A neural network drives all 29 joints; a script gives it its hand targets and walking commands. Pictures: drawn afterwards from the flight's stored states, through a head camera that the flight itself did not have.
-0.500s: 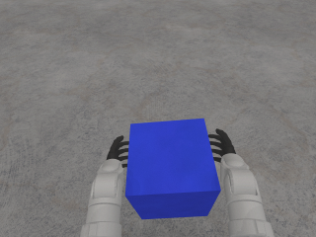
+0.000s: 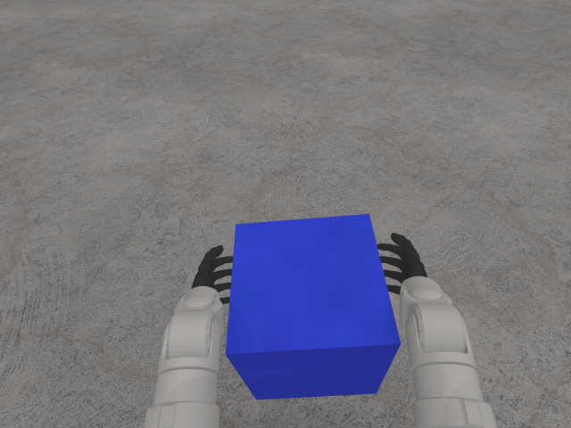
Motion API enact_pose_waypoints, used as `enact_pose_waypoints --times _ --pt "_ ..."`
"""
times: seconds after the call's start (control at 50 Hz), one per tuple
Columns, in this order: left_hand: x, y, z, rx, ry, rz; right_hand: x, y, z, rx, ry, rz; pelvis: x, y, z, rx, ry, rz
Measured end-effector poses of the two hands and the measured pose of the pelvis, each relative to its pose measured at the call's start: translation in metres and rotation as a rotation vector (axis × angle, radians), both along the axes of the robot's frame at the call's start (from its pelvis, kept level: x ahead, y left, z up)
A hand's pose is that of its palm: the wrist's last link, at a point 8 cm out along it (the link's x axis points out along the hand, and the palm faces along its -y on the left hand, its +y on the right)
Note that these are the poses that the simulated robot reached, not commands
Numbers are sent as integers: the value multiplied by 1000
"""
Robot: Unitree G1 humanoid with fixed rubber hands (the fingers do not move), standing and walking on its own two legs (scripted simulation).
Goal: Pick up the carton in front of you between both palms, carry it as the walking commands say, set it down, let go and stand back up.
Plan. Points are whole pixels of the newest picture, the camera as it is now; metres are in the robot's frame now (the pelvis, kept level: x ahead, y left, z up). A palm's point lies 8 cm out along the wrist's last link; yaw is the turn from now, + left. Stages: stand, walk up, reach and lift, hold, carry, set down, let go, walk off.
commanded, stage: carry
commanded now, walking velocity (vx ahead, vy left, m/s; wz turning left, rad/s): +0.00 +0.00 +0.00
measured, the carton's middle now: (309, 312) +0.31 +0.00 -0.05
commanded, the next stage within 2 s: hold in 0.62 s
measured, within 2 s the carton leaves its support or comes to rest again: neither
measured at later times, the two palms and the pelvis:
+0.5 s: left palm (206, 302) +0.28 +0.14 +0.04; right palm (417, 291) +0.28 -0.15 +0.05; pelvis -0.01 +0.00 +0.00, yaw +0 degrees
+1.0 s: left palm (200, 323) +0.24 +0.15 +0.05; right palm (425, 304) +0.26 -0.15 +0.06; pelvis -0.04 -0.01 +0.01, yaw +2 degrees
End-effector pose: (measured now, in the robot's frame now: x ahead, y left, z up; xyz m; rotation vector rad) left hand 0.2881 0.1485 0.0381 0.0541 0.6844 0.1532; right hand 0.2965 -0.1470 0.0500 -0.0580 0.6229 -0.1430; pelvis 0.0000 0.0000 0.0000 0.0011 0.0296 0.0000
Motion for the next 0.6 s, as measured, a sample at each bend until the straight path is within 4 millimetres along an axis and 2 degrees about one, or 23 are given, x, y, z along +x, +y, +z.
enact_pose_waypoints --times 0.6 --pt "-14 -5 2 1 0 -2 -13 -5 1 2 1 -1 -13 -5 0 1 -3 1"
